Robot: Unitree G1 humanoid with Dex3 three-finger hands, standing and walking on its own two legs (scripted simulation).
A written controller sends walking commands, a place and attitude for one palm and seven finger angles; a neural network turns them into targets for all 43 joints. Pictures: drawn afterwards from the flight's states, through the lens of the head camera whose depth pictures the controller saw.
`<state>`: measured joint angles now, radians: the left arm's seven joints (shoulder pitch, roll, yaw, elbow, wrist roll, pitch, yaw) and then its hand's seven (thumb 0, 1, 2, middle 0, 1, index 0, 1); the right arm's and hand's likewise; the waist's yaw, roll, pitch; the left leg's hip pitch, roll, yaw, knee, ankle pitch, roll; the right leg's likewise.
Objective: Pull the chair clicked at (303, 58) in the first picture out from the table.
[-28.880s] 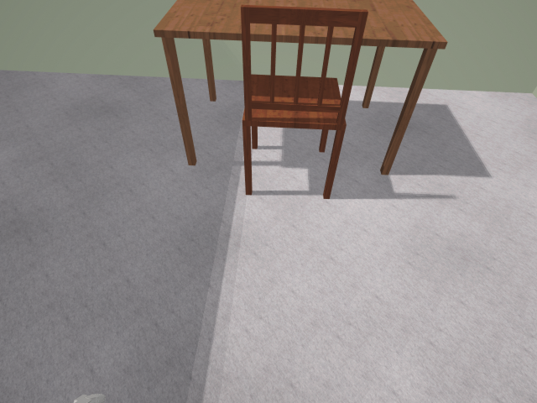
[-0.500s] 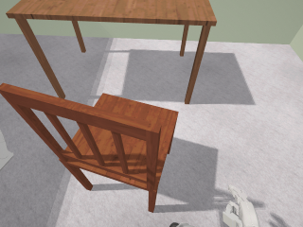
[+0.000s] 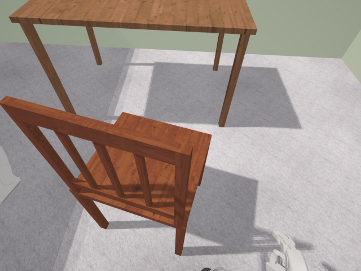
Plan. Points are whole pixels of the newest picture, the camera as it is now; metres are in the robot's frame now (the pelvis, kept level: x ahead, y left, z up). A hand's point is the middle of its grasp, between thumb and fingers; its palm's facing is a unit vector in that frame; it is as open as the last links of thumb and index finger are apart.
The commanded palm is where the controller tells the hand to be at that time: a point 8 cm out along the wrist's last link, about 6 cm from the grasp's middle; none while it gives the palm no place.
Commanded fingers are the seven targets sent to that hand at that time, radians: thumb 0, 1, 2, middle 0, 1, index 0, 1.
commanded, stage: step back with the hand held close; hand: left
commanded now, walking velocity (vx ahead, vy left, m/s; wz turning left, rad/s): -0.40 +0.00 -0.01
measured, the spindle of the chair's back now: (111, 172) +0.36 +0.21 -0.06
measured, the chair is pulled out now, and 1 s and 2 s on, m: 0.61 0.61 0.61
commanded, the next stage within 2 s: stop stepping back and stand still in 0.94 s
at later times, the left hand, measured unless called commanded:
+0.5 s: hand (4, 201) +0.18 +0.26 +0.18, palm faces +0.41 -0.76 -0.50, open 7.4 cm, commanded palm +0.11 +0.31 +0.19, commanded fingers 0.00 0.90 0.90 -0.20 -0.30 -0.20 -0.30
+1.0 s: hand out of the picture +0.11 +0.23 +0.18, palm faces +0.29 -0.78 -0.56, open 7.4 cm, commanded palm +0.04 +0.28 +0.19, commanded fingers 0.00 0.90 0.90 -0.20 -0.30 -0.20 -0.30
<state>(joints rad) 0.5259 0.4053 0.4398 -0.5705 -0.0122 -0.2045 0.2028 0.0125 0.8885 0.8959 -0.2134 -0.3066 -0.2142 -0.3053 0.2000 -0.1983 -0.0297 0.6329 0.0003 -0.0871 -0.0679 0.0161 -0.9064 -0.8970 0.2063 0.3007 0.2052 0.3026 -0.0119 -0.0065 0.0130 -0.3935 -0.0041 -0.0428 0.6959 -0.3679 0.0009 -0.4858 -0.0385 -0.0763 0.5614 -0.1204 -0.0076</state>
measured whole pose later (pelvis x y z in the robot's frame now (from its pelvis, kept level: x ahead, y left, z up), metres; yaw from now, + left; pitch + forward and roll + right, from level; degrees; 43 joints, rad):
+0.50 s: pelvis -0.02 +0.00 +0.00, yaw +2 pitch +3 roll -1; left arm 0.56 0.45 0.44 -0.59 -0.02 -0.22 0.18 0.01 0.89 0.90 -0.22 -0.31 -0.22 -0.31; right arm 0.15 -0.19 -0.03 0.64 -0.01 -0.06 -0.07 0.02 -0.91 -0.90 0.21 0.30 0.21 0.30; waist -0.03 -0.02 0.02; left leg -0.38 0.00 -0.04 0.66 -0.38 0.00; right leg -0.46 -0.03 -0.05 0.54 -0.13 0.00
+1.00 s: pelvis -0.11 -0.02 +0.01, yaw -2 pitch +3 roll -2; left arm 0.64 0.49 0.46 -0.58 -0.04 -0.24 0.16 0.01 0.89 0.90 -0.22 -0.31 -0.22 -0.31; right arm 0.16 -0.20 -0.03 0.62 0.01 -0.08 -0.09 0.02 -0.91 -0.90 0.21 0.30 0.21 0.30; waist -0.05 -0.01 0.01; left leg -0.35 0.02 -0.04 0.56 -0.25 -0.01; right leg -0.35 -0.01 -0.03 0.51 -0.21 0.01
